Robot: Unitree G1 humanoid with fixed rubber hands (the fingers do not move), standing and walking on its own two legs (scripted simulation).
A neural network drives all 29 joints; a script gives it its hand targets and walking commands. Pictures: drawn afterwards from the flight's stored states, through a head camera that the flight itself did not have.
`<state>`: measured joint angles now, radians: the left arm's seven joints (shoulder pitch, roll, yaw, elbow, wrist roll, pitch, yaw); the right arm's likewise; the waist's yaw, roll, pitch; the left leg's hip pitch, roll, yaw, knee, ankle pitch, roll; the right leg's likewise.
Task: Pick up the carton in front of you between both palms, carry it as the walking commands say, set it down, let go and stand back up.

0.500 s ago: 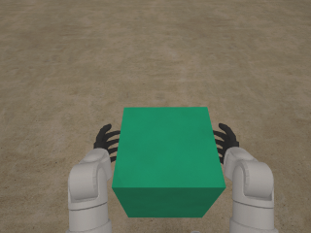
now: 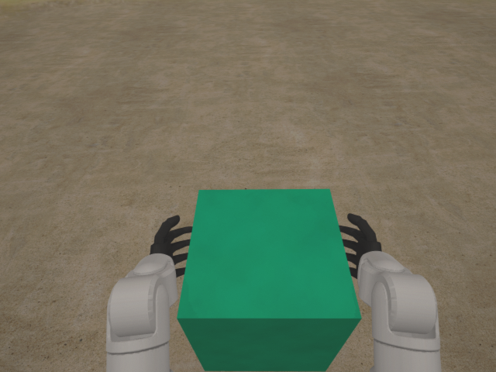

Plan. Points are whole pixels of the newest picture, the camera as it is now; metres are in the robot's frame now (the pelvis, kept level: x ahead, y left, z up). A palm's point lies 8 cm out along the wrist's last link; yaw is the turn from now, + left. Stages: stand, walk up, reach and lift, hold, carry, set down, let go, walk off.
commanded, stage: carry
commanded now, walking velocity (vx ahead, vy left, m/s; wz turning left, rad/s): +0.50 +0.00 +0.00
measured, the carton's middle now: (264, 283) +0.27 +0.00 +0.02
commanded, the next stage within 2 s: none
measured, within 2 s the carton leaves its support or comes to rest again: neither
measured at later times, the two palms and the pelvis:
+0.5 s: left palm (188, 149) +0.57 +0.16 +0.09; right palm (320, 148) +0.56 -0.14 +0.09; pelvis +0.30 +0.02 +0.00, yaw -2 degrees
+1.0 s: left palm (212, 87) +0.89 +0.14 +0.10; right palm (309, 87) +0.89 -0.16 +0.09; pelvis +0.62 -0.01 +0.00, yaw +0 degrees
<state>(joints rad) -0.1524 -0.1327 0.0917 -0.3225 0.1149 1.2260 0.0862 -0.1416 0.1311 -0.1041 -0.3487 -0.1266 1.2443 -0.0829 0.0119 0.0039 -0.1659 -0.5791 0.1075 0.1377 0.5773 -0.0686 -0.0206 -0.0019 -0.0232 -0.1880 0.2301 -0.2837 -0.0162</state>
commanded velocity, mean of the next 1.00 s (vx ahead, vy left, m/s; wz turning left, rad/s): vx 0.50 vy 0.00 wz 0.00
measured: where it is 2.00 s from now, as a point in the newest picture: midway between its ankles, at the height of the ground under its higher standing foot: (260, 200)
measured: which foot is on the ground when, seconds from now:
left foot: up 0.00-0.08, down 0.10-0.58, up 0.60-1.00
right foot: down 0.00-0.12, up 0.14-0.56, down 0.58-1.00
